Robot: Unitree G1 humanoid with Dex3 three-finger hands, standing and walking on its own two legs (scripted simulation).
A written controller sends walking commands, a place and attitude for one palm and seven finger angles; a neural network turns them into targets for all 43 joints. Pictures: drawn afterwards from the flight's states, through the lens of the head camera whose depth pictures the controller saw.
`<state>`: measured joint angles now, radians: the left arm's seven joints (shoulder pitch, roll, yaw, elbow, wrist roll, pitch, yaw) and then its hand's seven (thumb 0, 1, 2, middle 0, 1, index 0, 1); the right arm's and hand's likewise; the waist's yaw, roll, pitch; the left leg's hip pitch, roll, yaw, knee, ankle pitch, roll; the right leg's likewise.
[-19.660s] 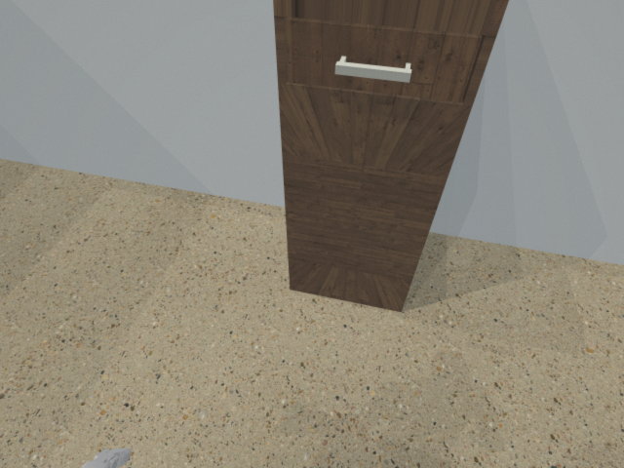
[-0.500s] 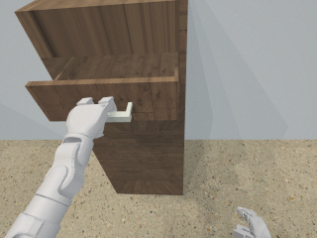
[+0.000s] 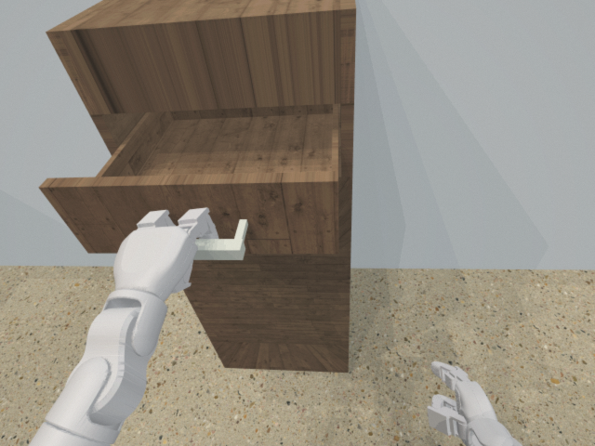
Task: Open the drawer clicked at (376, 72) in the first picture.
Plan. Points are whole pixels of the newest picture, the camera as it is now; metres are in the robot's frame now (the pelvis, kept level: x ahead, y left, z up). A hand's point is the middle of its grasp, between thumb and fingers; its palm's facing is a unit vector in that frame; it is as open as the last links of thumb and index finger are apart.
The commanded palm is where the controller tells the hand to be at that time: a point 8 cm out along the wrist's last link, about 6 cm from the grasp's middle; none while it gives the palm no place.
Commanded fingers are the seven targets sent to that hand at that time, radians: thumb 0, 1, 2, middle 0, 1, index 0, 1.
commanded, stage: pull the drawer open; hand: left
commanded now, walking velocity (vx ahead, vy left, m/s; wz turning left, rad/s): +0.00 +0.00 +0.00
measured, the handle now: (189, 238) +0.33 +0.18 +0.15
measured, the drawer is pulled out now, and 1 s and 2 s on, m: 0.19 0.29 0.29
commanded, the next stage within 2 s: open the thumb to release the handle in 1.48 s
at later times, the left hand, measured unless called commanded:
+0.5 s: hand (168, 311) +0.24 +0.18 +0.12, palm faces +0.12 -0.17 -0.98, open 5.4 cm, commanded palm +0.19 +0.19 +0.18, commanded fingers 0.00 0.90 0.90 -0.40 -1.35 -0.40 -1.35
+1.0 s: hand (154, 349) +0.19 +0.18 +0.12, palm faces +0.12 -0.17 -0.98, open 5.5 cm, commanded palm +0.14 +0.18 +0.18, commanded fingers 0.00 0.90 0.90 -0.40 -1.35 -0.40 -1.35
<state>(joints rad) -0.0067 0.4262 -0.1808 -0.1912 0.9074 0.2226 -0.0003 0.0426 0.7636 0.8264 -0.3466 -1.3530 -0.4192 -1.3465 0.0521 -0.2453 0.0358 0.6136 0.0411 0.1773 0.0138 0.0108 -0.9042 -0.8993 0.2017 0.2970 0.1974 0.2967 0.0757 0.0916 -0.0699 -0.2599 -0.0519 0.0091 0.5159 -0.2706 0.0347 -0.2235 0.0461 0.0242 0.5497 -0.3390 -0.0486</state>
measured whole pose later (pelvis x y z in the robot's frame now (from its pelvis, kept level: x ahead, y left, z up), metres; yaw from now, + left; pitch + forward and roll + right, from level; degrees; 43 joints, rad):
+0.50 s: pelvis +0.00 +0.00 +0.00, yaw +0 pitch +0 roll +1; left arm 0.23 0.43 -0.14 -0.40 0.90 0.20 0.02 0.05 0.76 0.82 -0.33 -1.35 -0.42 -1.35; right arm 0.06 -0.25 0.04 0.60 0.03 0.16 0.04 0.01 -0.90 -0.90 0.20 0.30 0.20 0.30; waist 0.08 0.11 -0.06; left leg -0.25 -0.05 0.01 0.53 -0.28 0.03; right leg -0.22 0.05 0.03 0.56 -0.34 -0.05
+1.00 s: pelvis -0.01 +0.00 +0.00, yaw -1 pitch -1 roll +1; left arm 0.41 0.43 -0.13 -0.53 0.90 0.19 0.05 0.05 0.75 0.83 -0.33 -1.35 -0.42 -1.35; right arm 0.07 -0.26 0.05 0.57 0.03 0.16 0.06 0.01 -0.90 -0.90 0.20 0.30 0.20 0.30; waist 0.10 0.12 -0.06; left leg -0.25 -0.04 0.01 0.55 -0.28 0.03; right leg -0.21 0.06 0.03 0.57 -0.33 -0.05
